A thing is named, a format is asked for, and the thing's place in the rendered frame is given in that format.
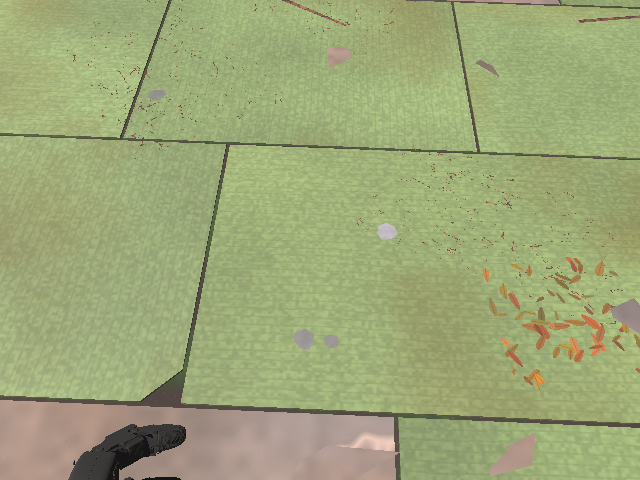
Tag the left robot hand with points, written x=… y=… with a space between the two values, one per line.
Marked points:
x=124 y=447

